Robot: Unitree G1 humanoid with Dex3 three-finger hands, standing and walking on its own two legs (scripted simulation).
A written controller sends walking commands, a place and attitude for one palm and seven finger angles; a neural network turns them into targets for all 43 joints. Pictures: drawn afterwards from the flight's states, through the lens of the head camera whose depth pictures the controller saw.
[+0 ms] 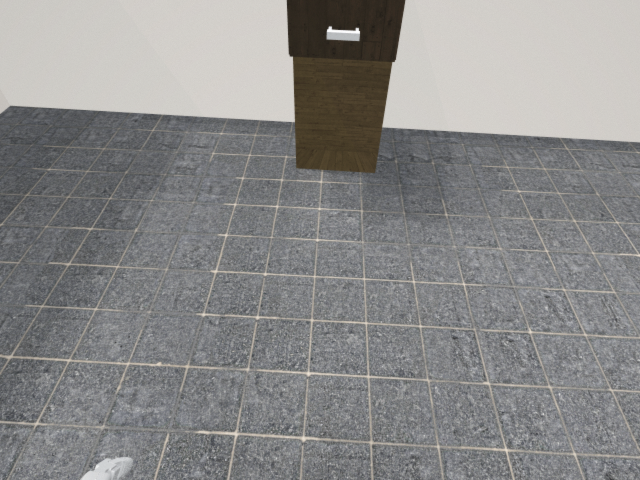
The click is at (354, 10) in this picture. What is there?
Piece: drawer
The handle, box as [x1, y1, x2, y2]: [327, 26, 359, 40]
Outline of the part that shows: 327,29 327,39 358,40 359,38 358,28 356,28 355,31 332,30 329,26 329,28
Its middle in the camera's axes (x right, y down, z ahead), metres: +0.07 -0.65 +1.22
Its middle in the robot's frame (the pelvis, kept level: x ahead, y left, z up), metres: +1.36 -0.01 +0.02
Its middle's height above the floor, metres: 0.79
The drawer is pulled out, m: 0.29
